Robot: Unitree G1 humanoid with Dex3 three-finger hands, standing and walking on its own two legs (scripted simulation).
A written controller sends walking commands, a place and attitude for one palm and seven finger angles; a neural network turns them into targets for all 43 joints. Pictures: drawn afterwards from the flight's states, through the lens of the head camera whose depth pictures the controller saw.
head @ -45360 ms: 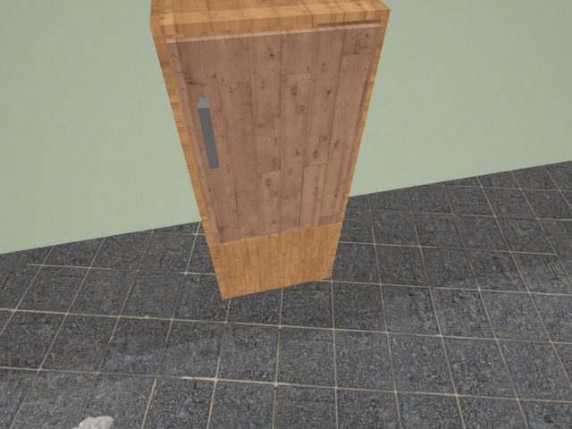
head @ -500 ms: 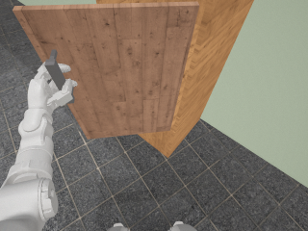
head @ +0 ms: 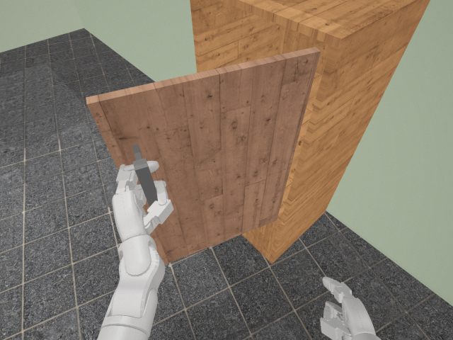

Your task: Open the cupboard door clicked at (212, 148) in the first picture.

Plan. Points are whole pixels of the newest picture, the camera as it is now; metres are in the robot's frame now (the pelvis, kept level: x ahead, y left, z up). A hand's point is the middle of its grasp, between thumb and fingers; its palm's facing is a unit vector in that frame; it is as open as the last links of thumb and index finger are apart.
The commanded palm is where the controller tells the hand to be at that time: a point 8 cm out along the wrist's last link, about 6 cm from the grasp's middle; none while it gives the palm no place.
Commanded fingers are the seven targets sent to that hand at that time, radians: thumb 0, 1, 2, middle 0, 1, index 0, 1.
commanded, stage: pull the door open along its arc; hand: left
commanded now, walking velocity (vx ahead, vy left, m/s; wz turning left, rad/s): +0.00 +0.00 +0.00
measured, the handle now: (147, 182) +0.37 +0.18 +0.07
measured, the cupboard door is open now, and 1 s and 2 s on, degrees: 71 86 89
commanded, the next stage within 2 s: open thumb and fingers to let go in 0.38 s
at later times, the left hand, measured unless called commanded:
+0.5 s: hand (201, 247) +0.25 +0.06 +0.08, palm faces +0.32 -0.95 -0.01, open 6.0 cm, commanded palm +0.21 +0.10 +0.08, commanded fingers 0.00 0.76 0.84 -0.39 -1.34 -0.39 -1.34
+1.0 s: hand (195, 237) +0.26 +0.07 +0.08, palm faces +0.37 -0.93 -0.01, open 12.4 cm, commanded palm +0.22 +0.10 +0.08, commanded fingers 0.00 -0.50 0.30 -0.26 -0.95 -0.26 -0.95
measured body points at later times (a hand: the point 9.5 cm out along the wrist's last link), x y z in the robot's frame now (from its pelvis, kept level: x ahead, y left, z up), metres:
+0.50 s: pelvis +0.00 -0.02 +0.00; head +0.00 -0.04 +0.45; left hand +0.22 +0.11 +0.09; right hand +0.18 -0.24 -0.09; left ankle +0.00 +0.12 -0.71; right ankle -0.01 -0.10 -0.71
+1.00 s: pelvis -0.01 -0.01 +0.00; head +0.00 -0.03 +0.45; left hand +0.24 +0.12 +0.08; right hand +0.19 -0.22 -0.09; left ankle +0.00 +0.12 -0.71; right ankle -0.01 -0.10 -0.71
